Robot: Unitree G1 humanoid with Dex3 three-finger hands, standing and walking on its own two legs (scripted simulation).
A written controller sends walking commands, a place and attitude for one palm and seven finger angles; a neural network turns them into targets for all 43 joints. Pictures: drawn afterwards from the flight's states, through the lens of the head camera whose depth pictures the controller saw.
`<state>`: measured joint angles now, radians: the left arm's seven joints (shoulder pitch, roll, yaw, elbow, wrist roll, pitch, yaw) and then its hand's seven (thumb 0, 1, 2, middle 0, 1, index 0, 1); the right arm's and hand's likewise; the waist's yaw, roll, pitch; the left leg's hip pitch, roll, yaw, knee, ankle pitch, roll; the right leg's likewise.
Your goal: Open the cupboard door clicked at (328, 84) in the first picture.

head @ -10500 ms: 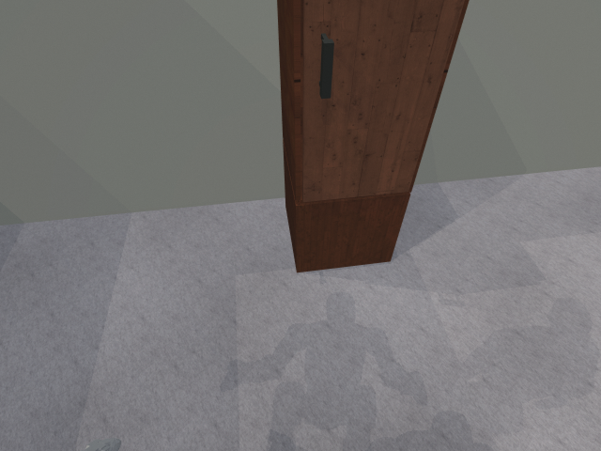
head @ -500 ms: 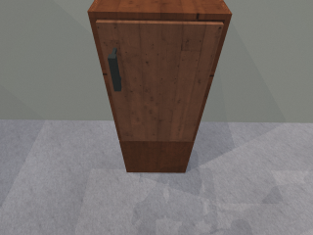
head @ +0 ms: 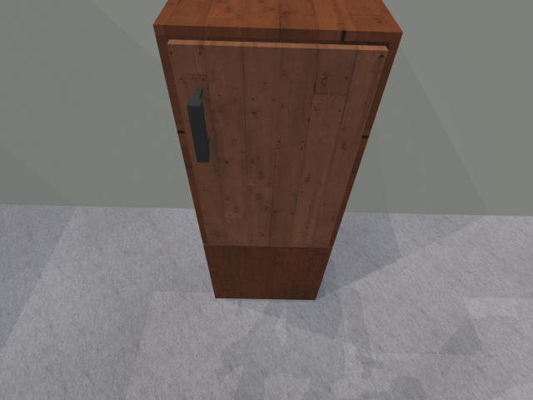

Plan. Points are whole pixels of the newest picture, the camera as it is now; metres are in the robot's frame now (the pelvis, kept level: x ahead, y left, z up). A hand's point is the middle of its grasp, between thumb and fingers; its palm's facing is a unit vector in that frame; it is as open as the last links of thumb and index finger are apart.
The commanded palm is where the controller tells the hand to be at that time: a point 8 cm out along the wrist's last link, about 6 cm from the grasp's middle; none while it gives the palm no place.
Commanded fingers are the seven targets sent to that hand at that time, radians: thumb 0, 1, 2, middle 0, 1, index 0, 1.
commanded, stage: come to a stop and stand still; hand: left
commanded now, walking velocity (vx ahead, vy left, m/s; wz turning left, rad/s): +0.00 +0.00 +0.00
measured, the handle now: (201, 125) +0.55 +0.16 +0.11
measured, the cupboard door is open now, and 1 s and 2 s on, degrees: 0 0 0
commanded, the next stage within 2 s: look again from close up in 0.04 s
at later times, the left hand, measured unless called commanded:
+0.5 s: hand out of the picture +0.03 +0.20 -0.17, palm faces -0.01 -0.97 -0.25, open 7.3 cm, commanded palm none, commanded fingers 0.00 0.90 0.90 -0.20 -0.30 -0.20 -0.30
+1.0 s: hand (135, 347) +0.19 +0.20 +0.00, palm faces +0.15 -0.99 -0.06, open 7.8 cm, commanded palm +0.11 +0.26 -0.04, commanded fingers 0.00 0.57 0.76 -0.22 -0.51 -0.22 -0.51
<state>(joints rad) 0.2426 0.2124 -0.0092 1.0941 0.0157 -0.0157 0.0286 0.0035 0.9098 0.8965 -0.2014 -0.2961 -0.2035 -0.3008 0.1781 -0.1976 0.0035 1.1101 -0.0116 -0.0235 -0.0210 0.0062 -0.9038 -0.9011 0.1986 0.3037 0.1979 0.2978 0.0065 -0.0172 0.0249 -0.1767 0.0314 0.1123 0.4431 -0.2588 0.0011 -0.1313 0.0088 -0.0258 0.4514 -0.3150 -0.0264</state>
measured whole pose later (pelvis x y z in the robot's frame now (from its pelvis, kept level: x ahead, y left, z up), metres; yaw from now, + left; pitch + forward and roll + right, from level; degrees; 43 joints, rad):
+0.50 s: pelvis +0.00 +0.00 +0.00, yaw +0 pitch +0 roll +1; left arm 0.21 0.23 -0.01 1.10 0.01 -0.01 0.02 0.00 0.91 0.90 -0.20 -0.30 -0.20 -0.30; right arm 0.18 -0.22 0.01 1.14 -0.01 -0.02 -0.02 0.01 -0.90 -0.90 0.20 0.30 0.20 0.30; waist 0.00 -0.02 0.03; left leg -0.16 0.02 0.12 0.40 -0.24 0.01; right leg -0.12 0.00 -0.02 0.42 -0.30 -0.02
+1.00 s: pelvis -0.03 -0.01 -0.04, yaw +3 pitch +8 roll +1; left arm 0.29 0.19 0.19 0.24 -0.24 -0.49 -0.19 0.01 0.79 0.84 -0.21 -0.38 -0.21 -0.38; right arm 0.19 -0.23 -0.05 0.70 0.01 -0.25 -0.02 0.01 -0.90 -0.90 0.20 0.30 0.20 0.30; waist -0.02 0.00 -0.10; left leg -0.58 0.03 0.07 0.78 -0.35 0.00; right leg -0.53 -0.02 -0.07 0.83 -0.44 -0.04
